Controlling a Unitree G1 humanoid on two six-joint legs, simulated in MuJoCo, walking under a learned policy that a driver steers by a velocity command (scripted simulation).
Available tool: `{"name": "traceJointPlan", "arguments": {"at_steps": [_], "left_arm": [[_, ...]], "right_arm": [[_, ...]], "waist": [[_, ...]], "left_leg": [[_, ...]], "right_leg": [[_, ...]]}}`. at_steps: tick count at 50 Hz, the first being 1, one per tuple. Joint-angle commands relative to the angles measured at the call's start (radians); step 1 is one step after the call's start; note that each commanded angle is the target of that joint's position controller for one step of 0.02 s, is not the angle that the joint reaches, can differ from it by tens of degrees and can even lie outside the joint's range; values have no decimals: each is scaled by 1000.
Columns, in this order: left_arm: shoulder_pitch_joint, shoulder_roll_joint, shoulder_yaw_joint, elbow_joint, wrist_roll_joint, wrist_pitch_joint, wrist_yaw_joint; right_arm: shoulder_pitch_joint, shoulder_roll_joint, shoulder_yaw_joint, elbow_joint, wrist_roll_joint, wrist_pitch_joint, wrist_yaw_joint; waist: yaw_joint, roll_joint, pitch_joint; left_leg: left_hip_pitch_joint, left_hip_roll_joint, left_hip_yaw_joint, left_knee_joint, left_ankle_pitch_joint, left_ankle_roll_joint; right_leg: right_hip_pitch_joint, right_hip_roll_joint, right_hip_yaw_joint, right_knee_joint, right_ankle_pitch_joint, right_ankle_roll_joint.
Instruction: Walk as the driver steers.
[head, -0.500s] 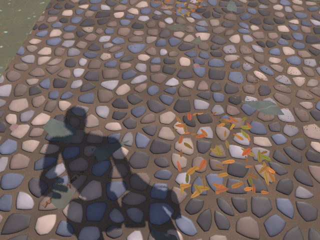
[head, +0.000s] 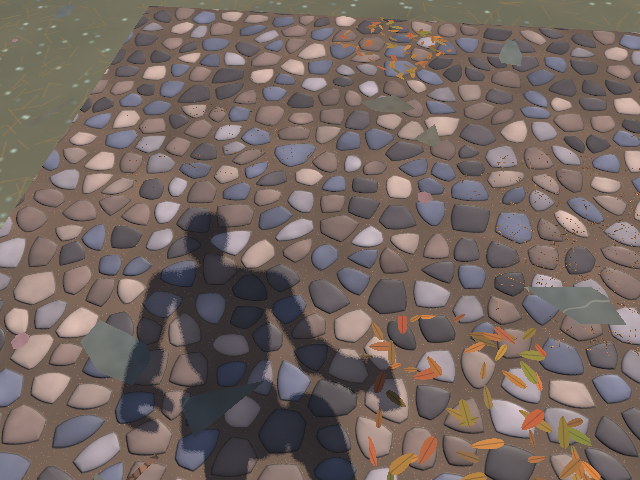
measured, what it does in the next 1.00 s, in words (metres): walks ahead: left foot, then right foot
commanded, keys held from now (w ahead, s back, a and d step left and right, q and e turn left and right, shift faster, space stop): w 0.64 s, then w+e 0.36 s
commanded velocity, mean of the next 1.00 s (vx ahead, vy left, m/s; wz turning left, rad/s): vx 0.50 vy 0.00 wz -0.11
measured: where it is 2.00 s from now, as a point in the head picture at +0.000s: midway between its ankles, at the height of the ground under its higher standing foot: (413, 259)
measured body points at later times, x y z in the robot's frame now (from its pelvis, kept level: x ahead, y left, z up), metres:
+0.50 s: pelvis +0.28 +0.07 +0.00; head +0.30 +0.08 +0.45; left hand +0.38 +0.35 -0.13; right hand +0.37 -0.21 -0.11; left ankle +0.31 +0.15 -0.75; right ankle +0.26 -0.09 -0.66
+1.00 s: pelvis +0.56 -0.01 -0.01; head +0.59 -0.02 +0.44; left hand +0.71 +0.25 -0.11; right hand +0.63 -0.29 -0.13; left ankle +0.51 +0.15 -0.66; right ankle +0.60 -0.08 -0.75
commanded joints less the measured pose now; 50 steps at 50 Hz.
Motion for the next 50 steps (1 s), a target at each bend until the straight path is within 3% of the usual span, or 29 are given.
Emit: {"name": "traceJointPlan", "arguments": {"at_steps": [1,5,10,13,14,15,16,17,18,19,20,21,22,24,26,31,34,37,39,40,41,42,43,44,45,46,47,48,50], "left_arm": [[-40,150,37,-51,-3,-23,12],[11,172,42,-18,-13,-11,24],[90,191,49,38,-23,13,30],[79,205,57,52,-27,29,38],[60,213,59,51,-27,33,40],[48,199,53,50,-24,39,42],[53,158,34,33,-9,39,45],[166,46,-1,5,-1,17,36],[137,96,6,22,-16,-7,29],[48,170,27,-4,-45,-21,21],[-15,168,26,-20,-47,-26,21],[-47,157,28,-24,-31,-23,25],[-34,148,33,-18,-21,-13,27],[7,107,26,-4,-16,9,29],[-28,94,23,-19,-10,20,35],[-199,59,9,-66,-9,8,24],[-278,57,4,-87,-21,2,8],[-325,71,6,-116,-27,2,-11],[-317,86,11,-127,-26,4,-21],[-278,103,20,-123,-23,5,-23],[-187,127,36,-101,-19,7,-22],[-41,174,65,-58,-19,10,-15],[107,269,95,-38,-20,17,-4],[122,303,97,-32,-33,15,-10],[131,207,71,-41,-33,13,-10],[67,184,64,-55,-22,9,-5],[12,175,61,-71,-15,8,-3],[-36,155,55,-85,-10,8,-1],[-75,133,48,-105,-3,9,5]], "right_arm": [[2,-47,-12,-57,-9,0,-6],[-132,-18,0,-87,-4,-16,9],[-256,-27,2,-134,7,-29,34],[-228,-54,-7,-136,5,-35,45],[-166,-73,-17,-120,3,-37,44],[-32,-109,-39,-78,0,-37,37],[142,-169,-61,-37,-7,-34,26],[227,-273,-85,-21,-17,-27,21],[243,-187,-62,-18,-1,-24,23],[168,-142,-45,-26,2,-24,21],[98,-116,-37,-38,-1,-23,20],[43,-87,-28,-42,-7,-23,22],[9,-61,-19,-47,-16,-28,24],[-4,-67,-22,-38,-15,-38,26],[10,-91,-29,-19,-12,-47,20],[74,-120,-34,22,-3,-37,2],[126,-140,-39,53,1,-29,-2],[147,-142,-45,82,3,-15,-6],[136,-151,-51,88,4,-4,-12],[119,-159,-54,84,3,1,-15],[98,-164,-56,78,2,10,-20],[102,-146,-48,67,-5,18,-27],[146,-102,-27,34,-33,11,-33],[227,9,10,20,-41,-18,-14],[134,-92,-11,19,-2,-50,1],[36,-124,-19,-16,25,-70,8],[-6,-116,-16,-26,15,-80,4],[-15,-115,-22,-28,-6,-81,-2],[5,-104,-27,-32,-21,-64,-3]], "waist": [[-31,-101,-14],[19,-99,17],[55,-100,52],[18,-118,26],[-22,-128,-14],[-91,-113,-99],[-158,-59,-239],[-115,185,-370],[-146,192,-417],[-139,124,-249],[-113,58,-155],[-85,18,-82],[-50,34,-55],[-19,51,-51],[-14,30,-26],[-68,11,14],[-103,12,29],[-107,8,44],[-88,16,33],[-62,27,4],[-9,29,-57],[51,3,-146],[78,-150,-269],[15,-341,-360],[70,-231,-335],[68,-178,-200],[43,-84,-135],[8,-55,-94],[-38,-90,-81]], "left_leg": [[-76,40,-24,-119,142,-24],[-40,7,9,-373,330,-23],[-61,-22,13,-511,301,7],[6,-47,27,-551,194,48],[107,-75,54,-567,172,67],[300,-105,84,-590,191,95],[596,-1,-24,-542,224,147],[976,249,-486,-592,85,312],[1005,288,-702,-728,-59,344],[881,255,-561,-752,-107,291],[737,213,-433,-773,-62,258],[605,174,-346,-808,15,243],[516,139,-282,-841,87,228],[430,118,-211,-890,179,240],[405,112,-150,-921,253,252],[432,67,-35,-940,286,211],[507,96,-12,-935,247,203],[629,150,8,-897,279,182],[693,171,31,-837,400,160],[708,167,51,-774,557,145],[702,144,87,-647,728,124],[631,96,138,-445,781,91],[354,31,170,-105,483,45],[-35,-167,74,171,-287,-7],[-151,-120,-65,262,-305,14],[-202,-79,-58,248,-211,34],[-175,-42,-51,194,-138,38],[-118,-14,-53,112,-91,30],[-28,3,-58,30,-54,8]], "right_leg": [[45,-263,203,-213,196,-173],[72,-231,125,-223,176,-136],[211,-292,139,-171,185,-128],[285,-320,147,-91,330,-103],[287,-305,131,-17,481,-89],[251,-257,90,143,600,-64],[87,-206,53,396,453,-30],[-337,-27,20,787,-67,50],[-483,-7,160,924,-431,49],[-571,-70,167,971,-377,35],[-562,-125,133,931,-282,29],[-530,-158,117,865,-214,36],[-466,-187,124,814,-161,41],[-396,-197,114,771,-116,62],[-424,-203,106,696,-53,85],[-421,-174,74,364,217,95],[-412,-150,57,257,271,83],[-452,-141,74,211,203,43],[-433,-121,63,201,109,10],[-368,-94,39,199,66,-8],[-236,-55,1,183,62,-31],[-24,-20,-7,170,83,-58],[305,-200,265,203,126,-145],[576,-376,777,39,-140,-304],[575,-371,809,-41,-259,-272],[454,-340,684,-56,-188,-236],[327,-307,591,-65,-82,-221],[213,-279,520,-81,27,-212],[103,-238,455,-121,131,-214]]}}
